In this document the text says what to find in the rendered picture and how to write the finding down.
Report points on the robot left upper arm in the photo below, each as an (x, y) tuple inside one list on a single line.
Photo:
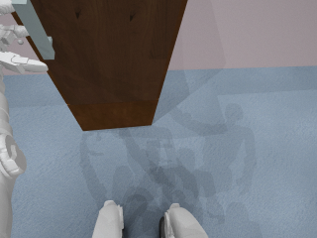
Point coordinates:
[(12, 164)]

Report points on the cupboard door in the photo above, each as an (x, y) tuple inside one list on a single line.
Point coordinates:
[(108, 51)]

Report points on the left robot thigh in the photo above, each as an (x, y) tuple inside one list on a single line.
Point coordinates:
[(109, 223)]

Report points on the robot right shin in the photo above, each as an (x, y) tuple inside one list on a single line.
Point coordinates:
[(174, 205)]

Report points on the robot left forearm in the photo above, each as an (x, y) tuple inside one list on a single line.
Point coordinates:
[(5, 127)]

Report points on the handle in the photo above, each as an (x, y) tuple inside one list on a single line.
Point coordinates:
[(34, 27)]

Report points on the left robot hand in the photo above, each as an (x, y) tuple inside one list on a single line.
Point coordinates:
[(10, 60)]

